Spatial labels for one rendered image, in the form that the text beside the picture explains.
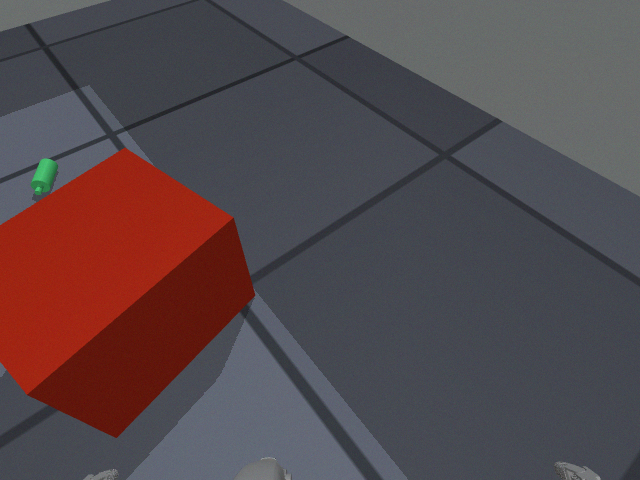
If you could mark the right robot hand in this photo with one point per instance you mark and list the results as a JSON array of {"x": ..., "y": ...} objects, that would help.
[{"x": 567, "y": 471}]

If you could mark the bottle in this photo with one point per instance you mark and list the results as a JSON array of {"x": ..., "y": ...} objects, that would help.
[{"x": 44, "y": 176}]

